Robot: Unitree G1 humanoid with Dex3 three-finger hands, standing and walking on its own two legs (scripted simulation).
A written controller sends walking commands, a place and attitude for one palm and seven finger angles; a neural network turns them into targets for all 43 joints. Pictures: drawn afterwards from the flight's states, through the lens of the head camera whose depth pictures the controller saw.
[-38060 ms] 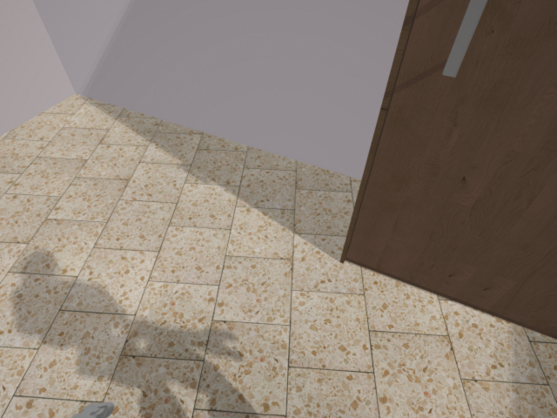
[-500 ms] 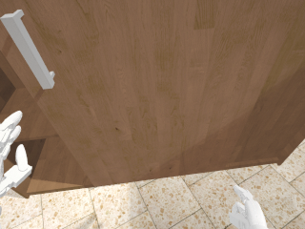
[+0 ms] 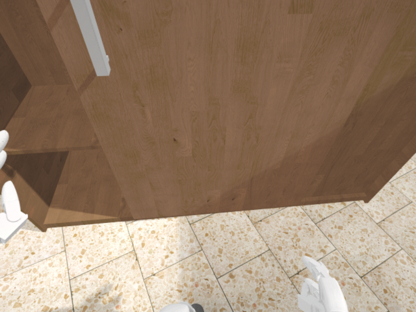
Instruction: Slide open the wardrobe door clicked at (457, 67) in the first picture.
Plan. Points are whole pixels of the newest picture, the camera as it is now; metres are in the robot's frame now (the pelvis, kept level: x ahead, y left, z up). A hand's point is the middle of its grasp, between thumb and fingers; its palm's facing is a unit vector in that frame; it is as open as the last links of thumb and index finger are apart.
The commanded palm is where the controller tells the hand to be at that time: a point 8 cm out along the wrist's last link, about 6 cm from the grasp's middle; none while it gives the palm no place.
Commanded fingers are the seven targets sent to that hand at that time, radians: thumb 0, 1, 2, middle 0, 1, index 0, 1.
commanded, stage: step back with the hand held close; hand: left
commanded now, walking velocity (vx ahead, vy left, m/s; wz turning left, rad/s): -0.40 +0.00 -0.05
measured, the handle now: (92, 25) +0.62 +0.32 +0.24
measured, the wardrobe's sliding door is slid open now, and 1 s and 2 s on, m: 0.45 0.45 0.45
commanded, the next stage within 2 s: stop stepping back and stand still in 0.14 s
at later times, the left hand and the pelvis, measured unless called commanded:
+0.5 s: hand out of the picture +0.03 +0.28 +0.18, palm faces +0.48 -0.76 -0.43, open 7.4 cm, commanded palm -0.01 +0.32 +0.18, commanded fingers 0.00 0.90 0.90 -0.20 -0.30 -0.20 -0.30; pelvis -0.15 +0.01 +0.01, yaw +1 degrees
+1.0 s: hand out of the picture -0.02 +0.31 +0.18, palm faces +0.56 -0.73 -0.39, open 7.4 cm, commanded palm -0.08 +0.34 +0.18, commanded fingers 0.00 0.90 0.90 -0.20 -0.30 -0.20 -0.30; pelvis -0.19 +0.03 +0.00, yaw +6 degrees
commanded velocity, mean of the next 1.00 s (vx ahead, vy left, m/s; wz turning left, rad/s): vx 0.09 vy -0.02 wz -0.01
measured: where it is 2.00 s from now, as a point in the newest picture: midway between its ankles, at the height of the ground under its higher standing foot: outside the picture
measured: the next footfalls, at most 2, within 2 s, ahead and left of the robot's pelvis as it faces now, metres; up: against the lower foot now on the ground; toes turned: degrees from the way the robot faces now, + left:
left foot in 0.12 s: +0.08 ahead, +0.12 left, +0.00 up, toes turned +0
right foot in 0.36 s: -0.10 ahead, -0.05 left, +0.00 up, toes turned +3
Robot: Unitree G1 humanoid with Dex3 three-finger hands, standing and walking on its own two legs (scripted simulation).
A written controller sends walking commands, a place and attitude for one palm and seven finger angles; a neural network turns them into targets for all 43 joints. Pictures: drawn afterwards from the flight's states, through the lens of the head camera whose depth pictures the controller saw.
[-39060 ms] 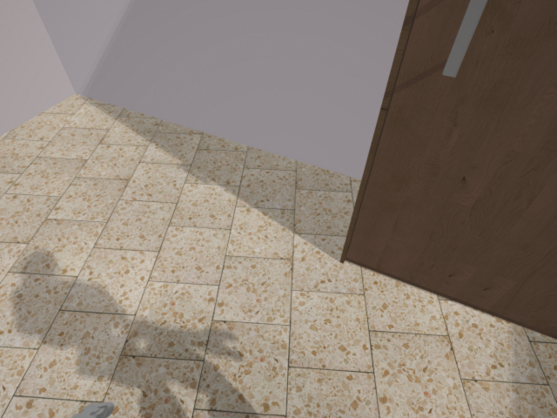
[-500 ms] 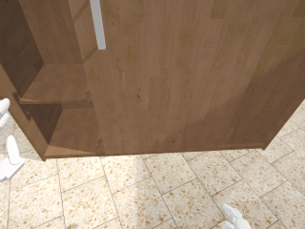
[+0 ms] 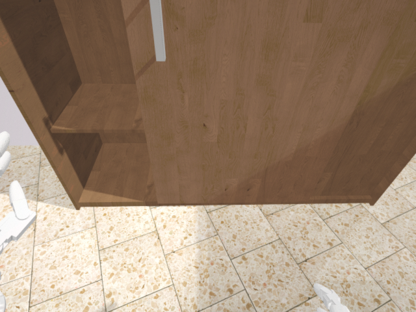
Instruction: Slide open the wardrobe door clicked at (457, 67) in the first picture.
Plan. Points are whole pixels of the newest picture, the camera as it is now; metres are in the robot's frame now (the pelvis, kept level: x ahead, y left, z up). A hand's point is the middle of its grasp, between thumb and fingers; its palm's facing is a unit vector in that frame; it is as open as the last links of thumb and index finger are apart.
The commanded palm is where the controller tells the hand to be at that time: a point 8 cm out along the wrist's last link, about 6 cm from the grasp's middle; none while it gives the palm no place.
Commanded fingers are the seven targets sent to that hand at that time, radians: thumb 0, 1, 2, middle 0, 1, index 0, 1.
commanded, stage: stop stepping back and stand still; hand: left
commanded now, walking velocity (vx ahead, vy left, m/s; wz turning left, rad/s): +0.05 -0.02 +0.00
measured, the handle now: (158, 23) +0.83 +0.20 +0.25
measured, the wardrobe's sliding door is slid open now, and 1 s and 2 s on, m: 0.45 0.45 0.45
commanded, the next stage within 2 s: let the arm hang, fingers relaxed in 1.44 s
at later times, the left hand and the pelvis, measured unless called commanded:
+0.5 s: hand (44, 205) +0.23 +0.27 +0.15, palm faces +0.43 -0.78 -0.45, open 7.4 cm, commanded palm +0.17 +0.30 +0.19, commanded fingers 0.00 0.90 0.90 -0.20 -0.30 -0.20 -0.30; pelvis +0.03 +0.00 +0.01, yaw -1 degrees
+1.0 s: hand (26, 205) +0.23 +0.30 +0.16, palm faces +0.44 -0.81 -0.40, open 7.4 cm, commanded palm +0.17 +0.33 +0.19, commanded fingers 0.00 0.90 0.90 -0.20 -0.30 -0.20 -0.30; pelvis +0.03 +0.03 +0.01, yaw -1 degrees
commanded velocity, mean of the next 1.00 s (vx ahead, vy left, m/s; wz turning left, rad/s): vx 0.00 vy -0.02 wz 0.00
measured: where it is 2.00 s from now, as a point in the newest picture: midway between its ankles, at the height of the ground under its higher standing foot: outside the picture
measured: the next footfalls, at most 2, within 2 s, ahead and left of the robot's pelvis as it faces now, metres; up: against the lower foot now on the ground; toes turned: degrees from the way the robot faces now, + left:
none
